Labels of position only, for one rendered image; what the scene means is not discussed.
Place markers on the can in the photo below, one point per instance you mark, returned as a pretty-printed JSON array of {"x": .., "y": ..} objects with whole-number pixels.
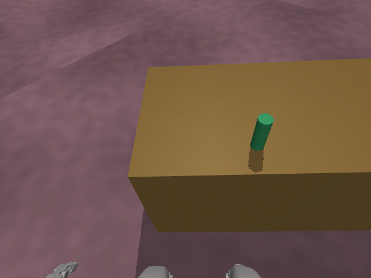
[{"x": 261, "y": 131}]

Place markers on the left robot hand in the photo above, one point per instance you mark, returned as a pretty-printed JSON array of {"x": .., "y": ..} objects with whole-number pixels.
[{"x": 63, "y": 270}]

